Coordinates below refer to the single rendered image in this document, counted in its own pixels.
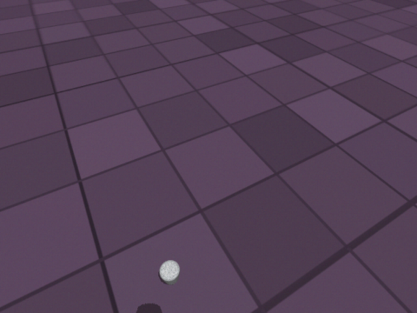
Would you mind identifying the cup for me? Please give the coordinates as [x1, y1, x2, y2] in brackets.
[160, 260, 180, 285]

